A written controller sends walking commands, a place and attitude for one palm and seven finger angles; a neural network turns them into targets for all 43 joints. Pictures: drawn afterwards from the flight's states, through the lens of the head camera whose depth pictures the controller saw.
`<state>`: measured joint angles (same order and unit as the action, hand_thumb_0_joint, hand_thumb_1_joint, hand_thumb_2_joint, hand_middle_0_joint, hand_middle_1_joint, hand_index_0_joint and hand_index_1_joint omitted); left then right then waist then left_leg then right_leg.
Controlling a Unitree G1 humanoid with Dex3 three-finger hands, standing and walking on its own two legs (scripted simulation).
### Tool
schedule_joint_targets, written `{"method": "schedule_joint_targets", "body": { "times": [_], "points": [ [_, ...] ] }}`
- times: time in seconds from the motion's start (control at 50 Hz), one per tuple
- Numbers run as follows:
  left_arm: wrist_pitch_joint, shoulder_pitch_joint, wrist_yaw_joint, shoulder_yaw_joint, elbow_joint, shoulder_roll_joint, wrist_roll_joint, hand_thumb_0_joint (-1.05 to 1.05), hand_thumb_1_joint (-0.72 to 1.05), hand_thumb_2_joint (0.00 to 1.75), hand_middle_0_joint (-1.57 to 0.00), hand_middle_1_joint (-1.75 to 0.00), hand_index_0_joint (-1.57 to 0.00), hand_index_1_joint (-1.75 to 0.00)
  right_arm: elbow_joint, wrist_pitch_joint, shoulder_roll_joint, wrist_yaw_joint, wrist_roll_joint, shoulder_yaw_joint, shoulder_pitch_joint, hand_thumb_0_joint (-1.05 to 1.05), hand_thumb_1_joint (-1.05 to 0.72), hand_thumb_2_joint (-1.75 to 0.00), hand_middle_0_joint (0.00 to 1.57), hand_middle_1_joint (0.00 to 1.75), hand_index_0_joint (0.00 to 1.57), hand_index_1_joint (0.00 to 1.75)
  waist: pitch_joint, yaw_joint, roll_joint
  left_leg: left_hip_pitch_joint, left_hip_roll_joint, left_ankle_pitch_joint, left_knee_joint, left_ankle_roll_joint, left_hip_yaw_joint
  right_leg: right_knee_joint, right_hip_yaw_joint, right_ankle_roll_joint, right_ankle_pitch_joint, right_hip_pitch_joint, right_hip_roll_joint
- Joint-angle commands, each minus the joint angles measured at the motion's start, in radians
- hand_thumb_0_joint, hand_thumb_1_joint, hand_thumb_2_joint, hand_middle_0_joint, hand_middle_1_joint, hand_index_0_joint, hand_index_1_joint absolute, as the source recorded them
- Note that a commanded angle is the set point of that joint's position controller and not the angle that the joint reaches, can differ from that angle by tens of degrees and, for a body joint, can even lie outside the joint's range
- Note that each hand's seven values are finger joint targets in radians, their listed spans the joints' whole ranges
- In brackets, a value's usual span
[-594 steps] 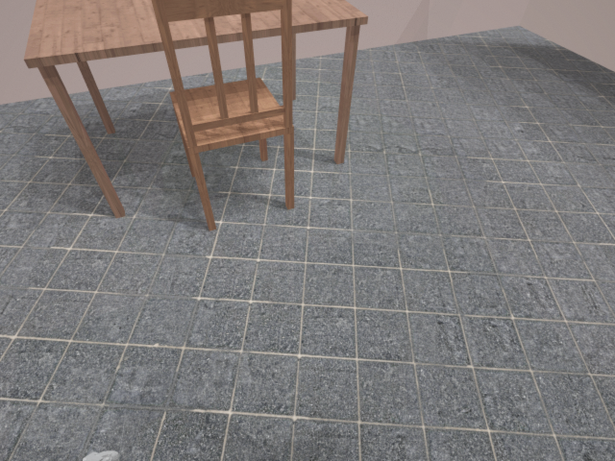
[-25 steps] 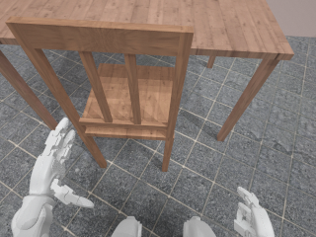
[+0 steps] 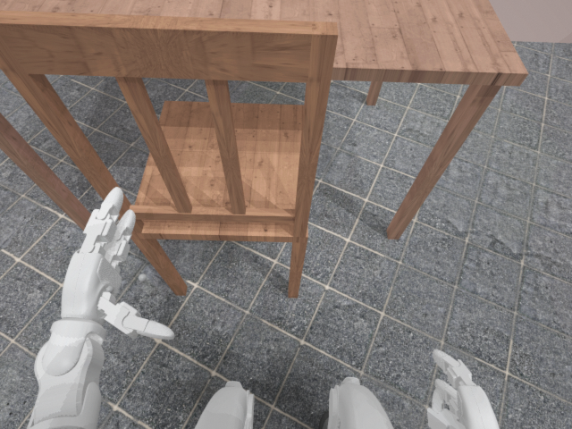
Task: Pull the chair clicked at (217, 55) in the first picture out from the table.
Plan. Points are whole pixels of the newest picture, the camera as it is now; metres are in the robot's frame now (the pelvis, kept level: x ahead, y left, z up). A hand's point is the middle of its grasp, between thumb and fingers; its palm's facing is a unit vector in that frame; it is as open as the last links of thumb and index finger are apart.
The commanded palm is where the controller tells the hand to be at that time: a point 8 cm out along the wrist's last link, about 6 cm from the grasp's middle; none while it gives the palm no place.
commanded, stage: aim the fingers beside a spindle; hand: left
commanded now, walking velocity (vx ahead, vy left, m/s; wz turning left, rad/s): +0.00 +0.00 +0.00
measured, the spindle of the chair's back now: (163, 157) +0.51 +0.22 +0.01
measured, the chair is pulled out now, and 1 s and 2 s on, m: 0.00 0.00 0.00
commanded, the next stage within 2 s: push the fingers through the gap in 1.28 s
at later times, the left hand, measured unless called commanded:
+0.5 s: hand (154, 250) +0.35 +0.20 +0.01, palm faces +0.01 -1.00 -0.06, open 16.9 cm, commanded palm +0.33 +0.25 +0.01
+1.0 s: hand (152, 244) +0.37 +0.21 +0.00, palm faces +0.02 -1.00 -0.06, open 16.9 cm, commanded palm +0.34 +0.26 +0.00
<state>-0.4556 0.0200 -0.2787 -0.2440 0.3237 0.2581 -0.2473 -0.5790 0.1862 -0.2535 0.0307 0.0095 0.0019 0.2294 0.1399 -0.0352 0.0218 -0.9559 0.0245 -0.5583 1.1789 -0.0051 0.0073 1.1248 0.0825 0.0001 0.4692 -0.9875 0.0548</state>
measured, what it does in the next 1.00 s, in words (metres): stands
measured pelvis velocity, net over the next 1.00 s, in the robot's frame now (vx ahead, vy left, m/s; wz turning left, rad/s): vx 0.00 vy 0.00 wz -0.02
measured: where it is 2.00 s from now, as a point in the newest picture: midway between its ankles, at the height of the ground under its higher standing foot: outside the picture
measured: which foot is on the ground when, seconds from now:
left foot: down 0.00-1.00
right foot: down 0.00-1.00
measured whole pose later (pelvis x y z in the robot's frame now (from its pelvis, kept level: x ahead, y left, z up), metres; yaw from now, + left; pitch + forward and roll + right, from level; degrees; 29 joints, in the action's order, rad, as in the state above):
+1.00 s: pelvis +0.00 +0.00 -0.02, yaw -1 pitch +23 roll -2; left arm -0.49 -0.25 -0.28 -0.33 0.58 0.31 -0.22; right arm -0.59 0.11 -0.25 0.01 0.00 0.00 0.25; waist 0.14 -0.07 0.02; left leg -1.09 0.03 -0.58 1.26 -0.01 0.00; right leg 1.19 0.07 0.01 0.48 -1.12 0.05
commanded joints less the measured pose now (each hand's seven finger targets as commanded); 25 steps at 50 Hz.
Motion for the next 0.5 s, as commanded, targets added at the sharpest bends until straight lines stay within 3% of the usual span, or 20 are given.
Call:
{"method": "schedule_joint_targets", "body": {
  "times": [0.0, 0.04, 0.08, 0.1, 0.22, 0.24, 0.28, 0.3, 0.36, 0.38, 0.4, 0.44, 0.48],
  "points": [
    [-0.069, -0.226, 0.012, -0.099, -0.152, 0.199, -0.006, 0.0, -0.5, 0.3, -0.06, -0.08, -0.06, -0.08, 0.117, 0.038, -0.148, 0.017, 0.003, -0.055, 0.008, 0.0, -0.9, -0.9, 0.2, 0.3, 0.2, 0.3, 0.314, -0.005, 0.009, 0.107, -0.024, 0.285, -0.16, -0.009, 0.018, -0.121, -0.041, -0.018, -0.183, 0.253, -0.04],
    [-0.073, -0.245, 0.004, -0.084, -0.153, 0.185, -0.007, 0.0, -0.5, 0.3, -0.06, -0.08, -0.06, -0.08, 0.119, 0.038, -0.146, 0.016, 0.003, -0.054, 0.009, 0.0, -0.9, -0.9, 0.2, 0.3, 0.2, 0.3, 0.338, -0.003, 0.045, 0.13, -0.024, 0.305, -0.158, -0.007, 0.017, -0.116, -0.041, -0.02, -0.203, 0.248, -0.038],
    [-0.071, -0.238, -0.001, -0.07, -0.141, 0.166, -0.007, 0.0, -0.5, 0.3, -0.06, -0.08, -0.06, -0.08, 0.119, 0.038, -0.146, 0.014, 0.004, -0.056, 0.014, 0.0, -0.9, -0.9, 0.2, 0.3, 0.2, 0.3, 0.351, -0.002, 0.041, 0.145, -0.022, 0.323, -0.154, -0.006, 0.017, -0.111, -0.038, -0.02, -0.216, 0.24, -0.039],
    [-0.067, -0.249, -0.003, -0.064, -0.124, 0.163, -0.009, 0.0, -0.5, 0.3, -0.06, -0.08, -0.06, -0.08, 0.115, 0.037, -0.149, 0.013, 0.002, -0.055, 0.017, 0.0, -0.9, -0.9, 0.2, 0.3, 0.2, 0.3, 0.349, -0.014, 0.029, 0.137, -0.021, 0.326, -0.148, -0.009, 0.021, -0.109, -0.036, -0.019, -0.219, 0.23, -0.041],
    [-0.063, -0.297, 0.012, -0.06, -0.104, 0.165, 0.008, 0.0, -0.5, 0.3, -0.06, -0.08, -0.06, -0.08, 0.115, 0.023, -0.151, 0.007, 0.001, -0.059, 0.027, 0.0, -0.9, -0.9, 0.2, 0.3, 0.2, 0.3, 0.375, -0.006, 0.038, 0.142, -0.019, 0.346, -0.142, -0.003, 0.025, -0.088, -0.033, -0.021, -0.227, 0.213, -0.038],
    [-0.064, -0.323, 0.018, -0.071, -0.095, 0.178, 0.008, 0.0, -0.5, 0.3, -0.06, -0.08, -0.06, -0.08, 0.109, 0.02, -0.153, 0.007, 0.001, -0.059, 0.028, 0.0, -0.9, -0.9, 0.2, 0.3, 0.2, 0.3, 0.37, -0.014, 0.032, 0.132, -0.019, 0.333, -0.135, -0.003, 0.024, -0.087, -0.034, -0.019, -0.221, 0.205, -0.038],
    [-0.069, -0.325, 0.028, -0.098, -0.07, 0.205, 0.016, 0.0, -0.5, 0.3, -0.06, -0.08, -0.06, -0.08, 0.107, 0.012, -0.153, 0.007, 0.0, -0.059, 0.031, 0.0, -0.9, -0.9, 0.2, 0.3, 0.2, 0.3, 0.366, -0.003, 0.024, 0.111, -0.02, 0.328, -0.134, -0.003, 0.023, -0.081, -0.038, -0.022, -0.22, 0.215, -0.038],
    [-0.069, -0.331, 0.031, -0.088, -0.055, 0.194, 0.02, 0.0, -0.5, 0.3, -0.06, -0.08, -0.06, -0.08, 0.11, 0.008, -0.153, 0.006, 0.0, -0.058, 0.032, 0.0, -0.9, -0.9, 0.2, 0.3, 0.2, 0.3, 0.362, -0.012, 0.008, 0.102, -0.021, 0.32, -0.13, -0.007, 0.021, -0.083, -0.037, -0.019, -0.215, 0.21, -0.04],
    [-0.08, -0.385, 0.034, -0.112, -0.031, 0.221, 0.024, 0.0, -0.5, 0.3, -0.06, -0.08, -0.06, -0.08, 0.101, -0.003, -0.153, 0.006, -0.001, -0.056, 0.034, 0.0, -0.9, -0.9, 0.2, 0.3, 0.2, 0.3, 0.369, -0.013, 0.02, 0.087, -0.021, 0.311, -0.123, -0.005, 0.018, -0.076, -0.044, -0.02, -0.216, 0.212, -0.038],
    [-0.083, -0.411, 0.031, -0.087, -0.03, 0.194, 0.023, 0.0, -0.5, 0.3, -0.06, -0.08, -0.06, -0.08, 0.101, -0.004, -0.15, 0.005, -0.002, -0.055, 0.031, 0.0, -0.9, -0.9, 0.2, 0.3, 0.2, 0.3, 0.37, -0.022, 0.032, 0.093, -0.022, 0.304, -0.119, -0.007, 0.016, -0.078, -0.044, -0.019, -0.21, 0.197, -0.04],
    [-0.086, -0.412, 0.03, -0.11, -0.015, 0.219, 0.024, 0.0, -0.5, 0.3, -0.06, -0.08, -0.06, -0.08, 0.101, -0.005, -0.153, 0.006, 0.0, -0.056, 0.037, 0.0, -0.9, -0.9, 0.2, 0.3, 0.2, 0.3, 0.37, -0.017, 0.026, 0.084, -0.021, 0.299, -0.118, -0.007, 0.016, -0.077, -0.044, -0.021, -0.201, 0.203, -0.041],
    [-0.089, -0.467, 0.021, -0.098, 0.01, 0.219, 0.026, 0.0, -0.5, 0.3, -0.06, -0.08, -0.06, -0.08, 0.09, -0.009, -0.156, 0.008, -0.001, -0.055, 0.042, 0.0, -0.9, -0.9, 0.2, 0.3, 0.2, 0.3, 0.373, -0.031, 0.031, 0.081, -0.02, 0.296, -0.109, -0.007, 0.017, -0.073, -0.047, -0.02, -0.203, 0.186, -0.04],
    [-0.094, -0.472, 0.013, -0.108, 0.011, 0.23, 0.023, 0.0, -0.5, 0.3, -0.06, -0.08, -0.06, -0.08, 0.088, -0.01, -0.158, 0.007, -0.003, -0.057, 0.049, 0.0, -0.9, -0.9, 0.2, 0.3, 0.2, 0.3, 0.41, -0.022, 0.035, 0.086, -0.021, 0.318, -0.103, -0.008, 0.017, -0.067, -0.051, -0.02, -0.227, 0.209, -0.039]
  ]
}}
